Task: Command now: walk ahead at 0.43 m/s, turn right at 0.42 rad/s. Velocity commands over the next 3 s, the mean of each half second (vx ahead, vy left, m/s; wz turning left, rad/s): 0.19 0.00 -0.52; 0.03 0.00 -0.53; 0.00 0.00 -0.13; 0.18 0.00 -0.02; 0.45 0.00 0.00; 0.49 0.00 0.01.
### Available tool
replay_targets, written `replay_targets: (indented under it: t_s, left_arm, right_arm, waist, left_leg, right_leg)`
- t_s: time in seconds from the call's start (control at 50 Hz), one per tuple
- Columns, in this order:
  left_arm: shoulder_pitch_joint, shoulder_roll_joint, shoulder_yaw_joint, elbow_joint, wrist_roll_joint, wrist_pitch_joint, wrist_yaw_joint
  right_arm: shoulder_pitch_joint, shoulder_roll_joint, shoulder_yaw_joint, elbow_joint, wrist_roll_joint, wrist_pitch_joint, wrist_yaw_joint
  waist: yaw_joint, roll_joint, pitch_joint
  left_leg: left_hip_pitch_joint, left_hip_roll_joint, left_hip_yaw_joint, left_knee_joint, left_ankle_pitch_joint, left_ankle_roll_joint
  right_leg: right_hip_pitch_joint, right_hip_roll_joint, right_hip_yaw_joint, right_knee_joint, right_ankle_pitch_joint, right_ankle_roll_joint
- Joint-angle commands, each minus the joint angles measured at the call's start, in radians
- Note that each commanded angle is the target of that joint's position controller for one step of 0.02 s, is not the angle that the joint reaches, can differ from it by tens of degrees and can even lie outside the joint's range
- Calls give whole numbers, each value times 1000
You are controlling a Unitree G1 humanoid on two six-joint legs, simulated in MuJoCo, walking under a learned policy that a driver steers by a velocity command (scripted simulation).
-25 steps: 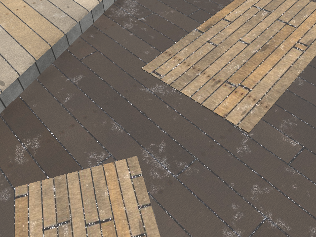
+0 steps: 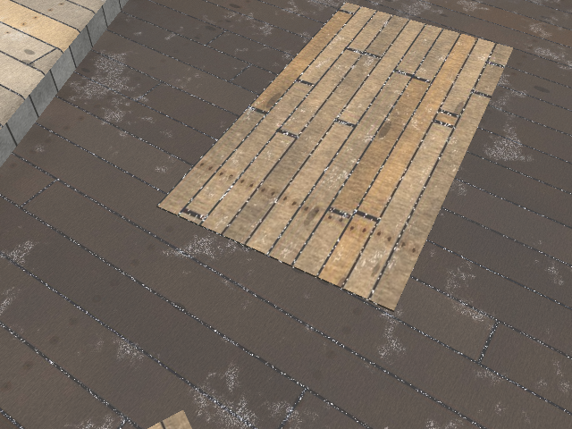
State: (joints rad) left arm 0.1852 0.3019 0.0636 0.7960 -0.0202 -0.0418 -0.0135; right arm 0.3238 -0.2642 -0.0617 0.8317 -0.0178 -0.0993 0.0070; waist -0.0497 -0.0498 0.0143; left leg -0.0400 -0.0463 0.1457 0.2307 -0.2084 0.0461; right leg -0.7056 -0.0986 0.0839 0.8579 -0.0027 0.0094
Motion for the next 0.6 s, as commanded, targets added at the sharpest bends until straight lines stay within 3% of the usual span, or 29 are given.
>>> replay_targets:
  t_s: [0.02,0.1,0.14,0.16,0.18,0.2,0.22,0.24,0.26,0.28,0.3,0.32,0.36,0.4,0.48,0.54,0.6]
  left_arm:
    - [-83,12,-6,-86,12,-14,-19]
    - [-127,29,2,-149,16,-12,-48]
    - [-51,69,22,-150,19,-8,-58]
    - [46,105,41,-131,18,-9,-57]
    - [157,154,65,-107,20,-10,-41]
    - [197,248,82,-109,22,-2,-12]
    - [141,300,80,-160,40,-5,-13]
    - [131,222,68,-185,30,4,-17]
    - [71,177,54,-194,19,5,-16]
    - [26,146,47,-190,4,12,-11]
    - [-3,129,42,-196,2,18,-3]
    - [-18,130,41,-204,15,25,0]
    - [-38,146,49,-214,29,29,6]
    - [-28,163,56,-214,24,34,20]
    - [-43,169,59,-228,12,61,44]
    - [-40,165,60,-233,15,73,46]
    - [-29,158,59,-237,11,81,42]
  right_arm:
    - [-80,-152,-32,-63,5,-11,-17]
    - [-46,-190,-43,-37,27,30,-37]
    - [-72,-212,-52,-48,39,51,-51]
    - [-86,-213,-53,-55,41,62,-56]
    - [-88,-196,-46,-62,41,63,-57]
    - [-25,-110,-17,-87,-8,54,-49]
    - [90,-66,9,-111,-13,35,-27]
    - [16,-169,-14,-93,11,28,-13]
    - [-75,-173,-15,-126,34,31,-13]
    - [-103,-156,-15,-120,23,40,-28]
    - [-115,-166,-20,-124,10,54,-41]
    - [-103,-166,-24,-127,10,70,-42]
    - [-71,-135,-18,-122,6,80,-48]
    - [-86,-121,-14,-125,2,84,-55]
    - [-149,-118,-13,-141,9,93,-54]
    - [-185,-119,-13,-156,14,83,-45]
    - [-176,-129,-20,-161,21,63,-32]
  waist:
    - [6,82,63]
    - [3,113,31]
    - [52,143,-26]
    - [102,133,-77]
    - [163,86,-136]
    - [126,-122,-242]
    - [46,-230,-426]
    - [128,-37,-484]
    - [118,-10,-349]
    - [85,77,-229]
    - [63,57,-168]
    - [36,17,-145]
    - [14,-18,-141]
    - [20,-25,-164]
    - [41,-56,-168]
    - [59,-95,-138]
    - [62,-120,-139]
  left_leg:
    - [-87,259,-25,-96,404,115]
    - [50,296,12,49,658,86]
    - [90,298,18,197,860,60]
    - [78,276,27,339,883,38]
    - [-1,219,49,551,760,-10]
    - [-273,129,47,874,102,-70]
    - [-584,-57,-125,1214,-539,-124]
    - [-604,15,-277,1239,-462,-103]
    - [-647,46,-257,1183,-375,-86]
    - [-651,83,-239,1094,-310,-90]
    - [-614,101,-239,1026,-266,-95]
    - [-544,102,-239,986,-242,-96]
    - [-485,82,-221,892,-219,-111]
    - [-481,68,-222,802,-185,-129]
    - [-458,52,-244,664,-80,-141]
    - [-422,34,-251,552,-80,-134]
    - [-360,17,-249,400,-99,-110]
  right_leg:
    - [73,6,-56,-156,130,-8]
    - [96,48,-116,-247,32,-39]
    - [189,102,-157,-259,-79,-72]
    - [301,137,-168,-301,-75,-96]
    - [481,151,-142,-402,83,-131]
    - [772,-62,135,-329,552,-211]
    - [1043,-313,617,-358,708,-473]
    - [1001,-258,525,-405,561,-431]
    - [885,-203,396,-427,436,-378]
    - [735,-146,320,-463,317,-322]
    - [609,-123,293,-493,253,-303]
    - [511,-95,278,-522,213,-294]
    - [422,-64,241,-534,244,-290]
    - [418,-53,235,-523,255,-285]
    - [393,-18,279,-531,-71,-237]
    - [388,-7,333,-528,-195,-220]
    - [443,-13,402,-476,-113,-208]
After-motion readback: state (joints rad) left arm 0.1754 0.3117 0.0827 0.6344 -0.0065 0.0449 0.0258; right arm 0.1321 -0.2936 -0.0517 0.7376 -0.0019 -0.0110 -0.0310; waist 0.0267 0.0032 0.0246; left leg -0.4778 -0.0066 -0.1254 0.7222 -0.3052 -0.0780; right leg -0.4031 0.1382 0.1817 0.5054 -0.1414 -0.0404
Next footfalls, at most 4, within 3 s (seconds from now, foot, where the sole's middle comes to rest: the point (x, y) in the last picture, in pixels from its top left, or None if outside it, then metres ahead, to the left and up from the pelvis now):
0.18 right None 0.27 -0.13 -0.78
0.66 left None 0.33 0.09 -0.78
1.06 right None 0.17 -0.13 -0.78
1.34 left None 0.31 0.08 -0.78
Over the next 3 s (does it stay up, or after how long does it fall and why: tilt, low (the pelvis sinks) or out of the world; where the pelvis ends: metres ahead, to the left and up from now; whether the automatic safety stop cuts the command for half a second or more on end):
stays up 0.71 -0.37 -0.01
